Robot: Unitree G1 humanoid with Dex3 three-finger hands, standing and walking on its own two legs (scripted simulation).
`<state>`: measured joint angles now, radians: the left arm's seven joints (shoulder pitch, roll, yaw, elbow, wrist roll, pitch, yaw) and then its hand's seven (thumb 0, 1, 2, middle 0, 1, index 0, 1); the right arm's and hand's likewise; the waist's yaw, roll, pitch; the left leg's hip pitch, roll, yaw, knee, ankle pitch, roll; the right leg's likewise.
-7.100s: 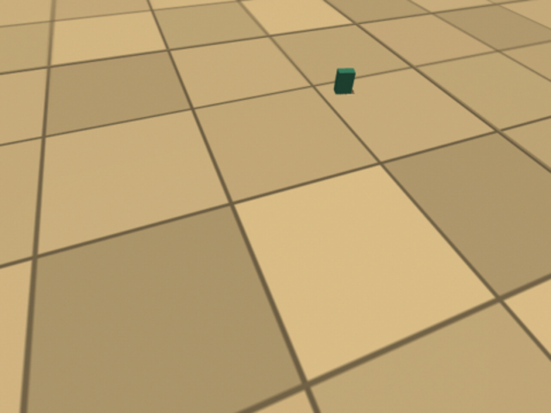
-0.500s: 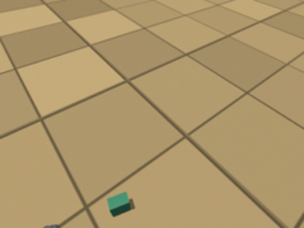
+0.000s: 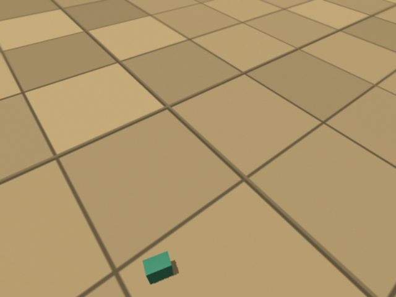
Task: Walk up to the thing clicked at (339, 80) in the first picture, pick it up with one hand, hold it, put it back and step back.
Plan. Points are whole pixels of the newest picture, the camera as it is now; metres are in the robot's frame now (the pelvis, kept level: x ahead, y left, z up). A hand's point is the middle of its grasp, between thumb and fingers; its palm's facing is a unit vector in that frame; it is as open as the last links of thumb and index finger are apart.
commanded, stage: walk up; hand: left
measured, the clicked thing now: (158, 268) +0.37 +0.16 -0.71
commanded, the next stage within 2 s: stand in 0.26 s
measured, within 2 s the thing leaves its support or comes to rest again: neither
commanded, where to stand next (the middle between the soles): +0.03 -0.04 m, yaw -2 degrees
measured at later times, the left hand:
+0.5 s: hand out of the picture +0.07 +0.25 -0.16, palm faces -0.01 -0.94 -0.33, open 7.4 cm
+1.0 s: hand out of the picture +0.09 +0.25 -0.16, palm faces -0.01 -0.94 -0.34, open 7.4 cm
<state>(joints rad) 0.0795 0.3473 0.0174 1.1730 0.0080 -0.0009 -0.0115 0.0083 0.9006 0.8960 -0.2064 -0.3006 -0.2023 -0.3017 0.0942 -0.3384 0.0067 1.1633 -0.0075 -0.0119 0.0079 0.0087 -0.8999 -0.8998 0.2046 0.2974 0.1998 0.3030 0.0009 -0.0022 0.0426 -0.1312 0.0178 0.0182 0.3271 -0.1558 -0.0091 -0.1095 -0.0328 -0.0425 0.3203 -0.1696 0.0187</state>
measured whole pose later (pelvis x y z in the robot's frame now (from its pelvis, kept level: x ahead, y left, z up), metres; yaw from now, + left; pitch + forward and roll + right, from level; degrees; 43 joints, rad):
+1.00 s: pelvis +0.02 -0.01 +0.00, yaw +1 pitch -2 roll +0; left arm 0.10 0.35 0.00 1.14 0.01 -0.01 0.00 0.01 0.90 0.90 -0.21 -0.30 -0.20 -0.30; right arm 0.09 -0.35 0.01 1.14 -0.01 0.00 0.01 0.01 -0.90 -0.90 0.20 0.30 0.20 0.30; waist 0.00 0.00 0.04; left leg -0.12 0.02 0.01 0.32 -0.17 -0.02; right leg -0.09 -0.03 -0.06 0.31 -0.19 0.01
